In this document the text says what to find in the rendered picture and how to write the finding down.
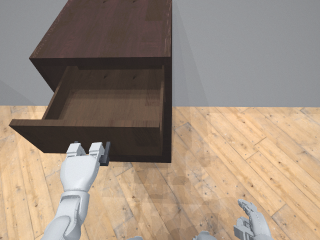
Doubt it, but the robot right hand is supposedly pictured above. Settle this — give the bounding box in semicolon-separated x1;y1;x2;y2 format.
233;199;272;240

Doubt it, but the robot left hand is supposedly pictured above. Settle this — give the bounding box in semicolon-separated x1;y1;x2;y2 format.
60;142;105;193

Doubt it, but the right robot shin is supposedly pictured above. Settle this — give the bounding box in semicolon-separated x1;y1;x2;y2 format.
199;231;210;235

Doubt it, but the drawer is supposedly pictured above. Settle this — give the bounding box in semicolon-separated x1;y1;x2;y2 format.
9;65;165;156

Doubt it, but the cabinet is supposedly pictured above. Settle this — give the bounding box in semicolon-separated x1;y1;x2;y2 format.
29;0;172;163

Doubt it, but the left robot forearm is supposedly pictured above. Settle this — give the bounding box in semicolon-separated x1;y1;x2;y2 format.
40;190;90;240

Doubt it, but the handle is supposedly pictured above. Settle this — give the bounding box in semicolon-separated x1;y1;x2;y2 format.
74;141;111;166

